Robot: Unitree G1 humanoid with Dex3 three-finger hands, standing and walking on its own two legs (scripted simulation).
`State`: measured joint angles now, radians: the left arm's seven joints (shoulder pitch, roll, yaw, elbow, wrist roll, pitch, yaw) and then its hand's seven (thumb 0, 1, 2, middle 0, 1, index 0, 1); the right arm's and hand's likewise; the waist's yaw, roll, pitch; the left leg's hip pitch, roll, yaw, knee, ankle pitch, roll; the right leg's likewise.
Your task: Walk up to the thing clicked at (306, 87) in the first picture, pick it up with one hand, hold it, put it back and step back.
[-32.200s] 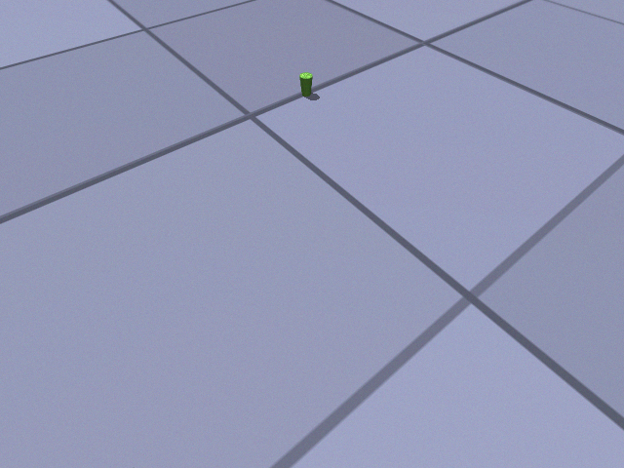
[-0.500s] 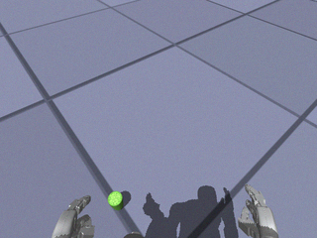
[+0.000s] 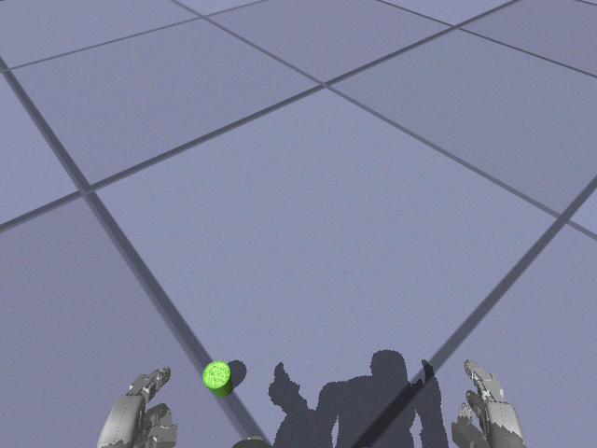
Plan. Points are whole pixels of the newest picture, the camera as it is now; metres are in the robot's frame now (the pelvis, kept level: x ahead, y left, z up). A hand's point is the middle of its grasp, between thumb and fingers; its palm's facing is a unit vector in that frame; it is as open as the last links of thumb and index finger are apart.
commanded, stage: home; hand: left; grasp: from above
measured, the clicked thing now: (219, 381) +0.41 +0.25 -0.65
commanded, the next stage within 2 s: stand in 1.14 s
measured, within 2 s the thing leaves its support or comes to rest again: neither
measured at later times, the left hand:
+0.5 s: hand (172, 428) +0.17 +0.18 -0.05, palm faces +0.04 -0.98 -0.20, open 7.4 cm
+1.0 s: hand (173, 432) +0.16 +0.18 -0.05, palm faces +0.04 -0.98 -0.20, open 7.4 cm
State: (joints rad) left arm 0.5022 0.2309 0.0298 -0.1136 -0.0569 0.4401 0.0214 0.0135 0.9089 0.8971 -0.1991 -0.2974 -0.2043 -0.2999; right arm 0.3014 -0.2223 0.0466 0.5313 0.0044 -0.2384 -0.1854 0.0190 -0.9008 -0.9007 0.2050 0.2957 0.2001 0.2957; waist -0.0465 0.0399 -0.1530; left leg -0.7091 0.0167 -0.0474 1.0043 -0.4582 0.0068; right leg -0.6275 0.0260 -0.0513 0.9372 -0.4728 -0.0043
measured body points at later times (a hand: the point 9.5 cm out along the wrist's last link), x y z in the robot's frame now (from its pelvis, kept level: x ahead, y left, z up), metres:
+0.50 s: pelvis +0.01 +0.00 +0.00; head +0.02 +0.01 +0.45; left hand +0.16 +0.23 -0.03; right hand +0.16 -0.24 -0.06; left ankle +0.03 +0.11 -0.68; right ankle +0.00 -0.12 -0.68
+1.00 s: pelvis +0.00 +0.00 +0.00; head +0.02 +0.01 +0.45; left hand +0.16 +0.23 -0.03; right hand +0.16 -0.25 -0.06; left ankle +0.03 +0.11 -0.68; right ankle +0.00 -0.12 -0.68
